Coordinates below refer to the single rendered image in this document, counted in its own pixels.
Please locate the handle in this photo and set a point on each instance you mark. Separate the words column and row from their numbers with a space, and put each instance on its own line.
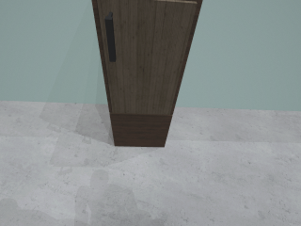
column 109, row 28

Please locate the cupboard door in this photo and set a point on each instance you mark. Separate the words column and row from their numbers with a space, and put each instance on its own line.
column 151, row 37

